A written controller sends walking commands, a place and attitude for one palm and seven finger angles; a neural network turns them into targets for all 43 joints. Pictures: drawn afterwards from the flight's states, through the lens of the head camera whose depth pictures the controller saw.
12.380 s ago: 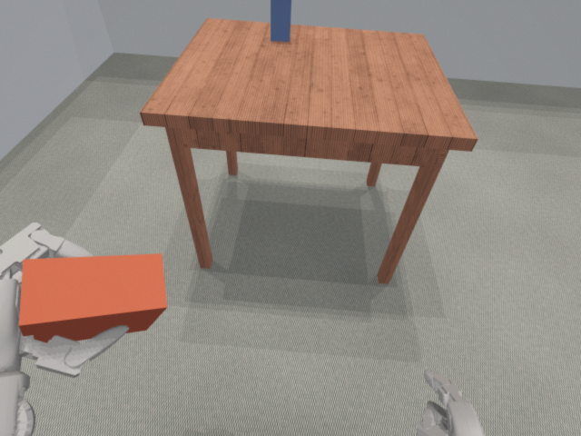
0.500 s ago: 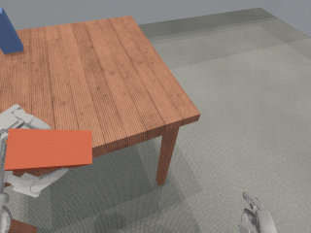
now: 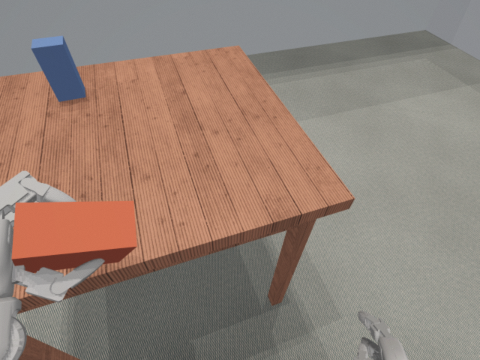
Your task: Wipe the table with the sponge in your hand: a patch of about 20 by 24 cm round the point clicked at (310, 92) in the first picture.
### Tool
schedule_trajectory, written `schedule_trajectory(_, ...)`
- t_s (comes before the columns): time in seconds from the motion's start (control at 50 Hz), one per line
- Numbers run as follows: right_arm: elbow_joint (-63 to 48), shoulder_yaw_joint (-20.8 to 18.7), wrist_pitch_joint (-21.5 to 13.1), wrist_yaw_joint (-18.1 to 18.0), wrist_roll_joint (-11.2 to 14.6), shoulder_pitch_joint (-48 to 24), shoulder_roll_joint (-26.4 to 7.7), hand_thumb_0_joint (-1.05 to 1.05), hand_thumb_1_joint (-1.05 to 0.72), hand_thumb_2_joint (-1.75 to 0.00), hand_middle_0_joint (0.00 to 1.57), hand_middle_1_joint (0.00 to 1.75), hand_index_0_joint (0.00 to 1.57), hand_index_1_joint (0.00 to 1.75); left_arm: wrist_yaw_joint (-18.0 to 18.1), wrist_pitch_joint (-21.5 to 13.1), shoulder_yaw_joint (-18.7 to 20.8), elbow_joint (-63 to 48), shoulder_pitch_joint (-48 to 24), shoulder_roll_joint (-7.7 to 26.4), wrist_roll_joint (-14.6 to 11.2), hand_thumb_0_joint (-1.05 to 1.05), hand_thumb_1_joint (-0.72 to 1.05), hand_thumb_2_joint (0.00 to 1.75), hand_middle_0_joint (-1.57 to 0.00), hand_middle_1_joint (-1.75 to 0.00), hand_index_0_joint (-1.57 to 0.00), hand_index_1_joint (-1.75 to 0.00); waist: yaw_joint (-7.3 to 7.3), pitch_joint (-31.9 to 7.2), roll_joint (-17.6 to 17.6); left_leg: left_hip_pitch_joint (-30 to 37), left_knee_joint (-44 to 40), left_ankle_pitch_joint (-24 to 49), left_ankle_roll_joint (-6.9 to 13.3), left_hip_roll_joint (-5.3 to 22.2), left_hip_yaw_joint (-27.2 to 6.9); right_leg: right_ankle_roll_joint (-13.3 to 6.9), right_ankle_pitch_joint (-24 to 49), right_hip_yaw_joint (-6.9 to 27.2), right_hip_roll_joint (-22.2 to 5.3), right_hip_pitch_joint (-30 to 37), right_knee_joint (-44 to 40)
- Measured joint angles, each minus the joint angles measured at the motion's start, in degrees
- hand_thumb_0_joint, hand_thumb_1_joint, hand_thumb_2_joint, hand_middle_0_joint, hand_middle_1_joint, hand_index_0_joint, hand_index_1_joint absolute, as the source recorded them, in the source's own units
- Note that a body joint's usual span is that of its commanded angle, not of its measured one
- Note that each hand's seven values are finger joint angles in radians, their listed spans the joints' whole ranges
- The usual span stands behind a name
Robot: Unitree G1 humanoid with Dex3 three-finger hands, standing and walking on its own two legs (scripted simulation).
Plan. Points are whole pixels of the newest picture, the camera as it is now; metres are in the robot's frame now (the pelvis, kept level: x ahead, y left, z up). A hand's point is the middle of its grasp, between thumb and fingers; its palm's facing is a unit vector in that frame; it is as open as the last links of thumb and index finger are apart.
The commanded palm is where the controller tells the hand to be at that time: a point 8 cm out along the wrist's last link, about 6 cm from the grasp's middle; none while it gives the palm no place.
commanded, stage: shuffle to correct the standing spot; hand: left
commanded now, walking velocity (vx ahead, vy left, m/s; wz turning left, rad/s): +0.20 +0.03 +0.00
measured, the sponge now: (93, 236) +0.23 +0.21 +0.15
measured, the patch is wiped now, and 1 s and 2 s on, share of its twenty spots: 0.00 0.00 0.00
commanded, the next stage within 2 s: come to a stop and stand still in 0.50 s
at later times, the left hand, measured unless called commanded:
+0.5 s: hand (57, 198) +0.27 +0.27 +0.16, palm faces +0.43 -0.82 -0.38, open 10.0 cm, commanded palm +0.21 +0.31 +0.19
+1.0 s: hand (75, 202) +0.28 +0.26 +0.15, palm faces +0.40 -0.83 -0.40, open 10.0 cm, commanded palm +0.22 +0.29 +0.19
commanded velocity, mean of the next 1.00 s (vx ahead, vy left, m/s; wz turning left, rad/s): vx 0.09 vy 0.01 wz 0.00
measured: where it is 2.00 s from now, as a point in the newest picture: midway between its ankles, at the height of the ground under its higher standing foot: outside the picture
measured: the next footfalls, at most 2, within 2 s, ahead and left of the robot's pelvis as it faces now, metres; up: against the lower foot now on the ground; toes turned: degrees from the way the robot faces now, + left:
left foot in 0.02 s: +0.08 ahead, +0.13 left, +0.00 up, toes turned +3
right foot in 0.26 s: +0.08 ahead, -0.03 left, +0.00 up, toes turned -2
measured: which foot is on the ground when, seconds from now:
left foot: up 0.00-0.00, down 0.02-1.00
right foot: down 0.00-0.02, up 0.04-0.24, down 0.26-1.00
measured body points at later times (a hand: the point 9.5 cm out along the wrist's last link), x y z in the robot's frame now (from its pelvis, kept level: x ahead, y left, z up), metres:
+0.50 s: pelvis +0.05 +0.03 +0.00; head +0.06 +0.03 +0.45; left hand +0.24 +0.31 +0.19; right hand +0.21 -0.20 -0.09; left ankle +0.07 +0.15 -0.73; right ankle +0.03 -0.06 -0.73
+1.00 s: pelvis +0.06 +0.01 +0.01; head +0.08 +0.01 +0.46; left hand +0.25 +0.30 +0.17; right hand +0.24 -0.22 -0.08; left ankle +0.06 +0.14 -0.73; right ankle +0.07 -0.05 -0.73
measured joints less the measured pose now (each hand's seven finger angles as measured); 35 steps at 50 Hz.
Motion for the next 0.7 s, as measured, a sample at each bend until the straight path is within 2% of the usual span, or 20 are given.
schedule_trajectory(0.02,-0.7,-0.6,-0.4,-0.2,0.1,-0.2,-0.5,0.02,-0.90,-0.89,0.21,0.30,0.21,0.30,0.0,-0.1,0.0,-1.1,-0.3,0.3,0.0,0.00,-0.49,1.01,-0.76,-1.34,-0.77,-1.33,-0.25,0.0,0.5,0.7,-1.5,2.1,0.0,0.1,-0.6,0.2,-1.4,0.1,0.1,-1.0,2.5)
schedule_trajectory(0.08,-0.7,-1.4,-0.3,-0.7,0.5,-2.7,1.4,0.02,-0.90,-0.89,0.21,0.30,0.21,0.30,0.0,-0.9,1.1,-1.0,-2.5,2.6,0.3,0.00,-0.49,1.01,-0.76,-1.34,-0.77,-1.33,-0.94,1.6,-1.8,0.2,1.6,0.5,-1.0,-1.1,0.4,-0.6,-8.7,4.4,1.2,-5.7,15.4)
schedule_trajectory(0.14,-1.5,-0.7,-0.6,-0.4,0.7,-3.1,3.1,0.01,-0.90,-0.89,0.20,0.30,0.20,0.30,-0.4,-0.4,2.2,-0.6,-2.7,4.2,0.3,0.00,-0.49,1.01,-0.76,-1.34,-0.77,-1.33,-2.48,1.2,-1.7,0.2,0.1,0.8,-0.9,-1.2,-0.7,-1.0,-8.6,3.6,3.1,-8.5,19.9)
schedule_trajectory(0.2,-2.4,0.3,-1.3,0.1,1.0,-2.3,3.7,0.01,-0.90,-0.89,0.20,0.30,0.20,0.30,-0.4,-0.5,3.4,-2.0,-0.3,4.4,-0.3,0.00,-0.49,1.01,-0.76,-1.34,-0.77,-1.33,-2.48,0.2,-0.5,0.1,-1.1,1.3,-1.1,-1.0,-1.0,-1.1,-6.2,1.7,4.3,-7.2,12.1)
schedule_trajectory(0.24,-2.8,1.0,-1.5,0.2,1.2,-1.5,3.8,0.01,-0.90,-0.89,0.21,0.30,0.21,0.30,-0.3,-0.8,4.1,-3.1,1.9,4.7,-0.7,0.00,-0.49,1.01,-0.76,-1.34,-0.77,-1.33,-1.83,-0.6,0.1,-0.4,-0.2,0.5,-1.4,-1.0,-0.6,-1.1,-3.5,0.9,4.9,-4.0,2.8)
schedule_trajectory(0.26,-2.7,1.3,-1.4,0.2,1.2,-1.4,3.6,0.01,-0.90,-0.89,0.21,0.30,0.21,0.30,-0.3,-1.1,4.2,-3.1,2.5,4.7,-0.7,0.00,-0.49,1.01,-0.76,-1.34,-0.77,-1.33,-1.38,-0.7,0.6,-0.7,0.8,-0.3,-1.5,-0.9,-0.4,-1.8,-0.9,0.9,5.2,-2.9,-0.2)
schedule_trajectory(0.32,-0.7,1.3,-0.2,0.1,1.0,-1.2,2.8,0.01,-0.90,-0.89,0.21,0.30,0.21,0.30,-0.7,-0.7,3.0,-1.7,2.2,3.2,-0.9,0.00,-0.50,1.01,-0.76,-1.34,-0.77,-1.33,-0.26,-1.2,2.8,-2.6,7.7,-7.4,-0.6,-0.8,-1.5,-4.0,1.2,0.3,6.0,-2.2,-0.7)
schedule_trajectory(0.36,0.8,1.1,0.4,0.3,1.3,-0.8,2.6,0.01,-0.90,-0.89,0.21,0.30,0.21,0.30,-0.6,0.1,1.8,-0.3,0.7,1.8,-1.2,0.00,-0.50,1.01,-0.76,-1.34,-0.77,-1.33,0.77,-1.6,2.0,-4.8,15.6,-9.9,-0.7,-2.1,-1.4,-4.3,1.2,0.8,5.2,-1.2,-2.0)
schedule_trajectory(0.4,1.6,1.4,0.7,0.3,1.1,-0.6,2.2,0.01,-0.90,-0.89,0.21,0.30,0.21,0.30,-0.2,0.4,1.3,1.2,-0.5,0.2,-1.2,0.00,-0.50,1.01,-0.76,-1.33,-0.77,-1.33,1.22,-1.6,0.7,-5.3,16.7,-10.1,-0.7,-2.6,-0.3,-4.0,1.8,1.5,4.3,-0.1,-3.9)
schedule_trajectory(0.46,1.2,1.6,0.5,0.1,0.5,-1.0,1.5,0.02,-0.90,-0.89,0.21,0.30,0.21,0.30,0.3,0.6,0.8,2.7,-1.4,-0.9,-0.8,0.00,-0.50,1.01,-0.76,-1.34,-0.77,-1.33,0.47,-0.9,-0.4,-1.6,5.5,-3.7,-0.2,-2.5,1.2,-3.0,1.7,2.1,3.4,1.1,-4.5)
schedule_trajectory(0.5,-0.4,1.0,0.1,0.1,0.4,-1.3,0.5,0.02,-0.90,-0.89,0.21,0.30,0.21,0.30,0.3,0.7,0.3,2.2,-1.3,-0.9,-0.7,0.00,-0.50,1.01,-0.76,-1.34,-0.77,-1.33,-0.36,-0.4,0.7,2.3,-2.4,3.0,0.5,-1.9,0.3,-2.4,-0.4,1.9,4.1,0.8,-1.4)
schedule_trajectory(0.56,-1.2,-0.5,0.6,0.0,0.7,-3.1,1.8,0.02,-0.90,-0.89,0.21,0.30,0.21,0.30,-0.3,1.2,0.1,1.5,-1.8,0.9,-0.3,0.00,-0.50,1.01,-0.76,-1.34,-0.77,-1.33,-1.29,0.8,-1.6,3.2,-0.9,-1.2,-0.5,-3.1,1.2,-1.7,-5.5,4.5,3.5,-2.2,7.7)
schedule_trajectory(0.6,-1.9,-0.4,0.9,-0.1,0.5,-3.7,2.6,0.02,-0.90,-0.89,0.21,0.30,0.21,0.30,-0.9,1.8,0.1,0.8,-1.4,1.9,-0.1,0.00,-0.50,1.01,-0.76,-1.34,-0.77,-1.33,-2.28,1.2,-2.1,3.5,-1.3,-1.2,-0.8,-3.2,0.9,-1.6,-7.5,4.5,4.0,-3.8,10.6)
schedule_trajectory(0.66,-3.6,0.4,0.5,0.3,0.9,-3.5,3.0,0.01,-0.90,-0.89,0.20,0.30,0.20,0.30,-1.6,1.9,1.0,-2.2,0.4,3.9,-0.2,0.00,-0.50,1.01,-0.76,-1.34,-0.77,-1.33,-2.98,1.7,-1.2,3.2,-1.6,-0.6,-1.4,-2.4,-0.4,-1.7,-2.6,2.6,4.7,-2.9,2.8)
schedule_trajectory(0.68,-4.0,0.6,0.4,0.4,1.0,-3.4,3.0,0.01,-0.90,-0.89,0.20,0.30,0.20,0.30,-1.7,1.4,1.6,-3.3,1.3,4.5,-0.3,0.00,-0.50,1.01,-0.76,-1.34,-0.77,-1.33,-2.99,1.9,-0.5,2.9,-0.9,-1.0,-1.8,-1.8,-0.9,-2.3,2.2,1.8,5.2,-1.9,-0.3)
schedule_trajectory(0.7,-4.1,0.7,0.5,0.5,1.2,-3.3,2.7,0.01,-0.90,-0.89,0.20,0.30,0.20,0.30,-1.8,1.0,2.1,-4.2,2.0,4.8,-0.5,0.00,-0.50,1.01,-0.76,-1.34,-0.77,-1.33,-3.05,2.2,0.9,2.6,-0.1,-1.4,-2.2,-0.8,-1.8,-3.2,3.7,0.8,6.2,-1.0,-1.8)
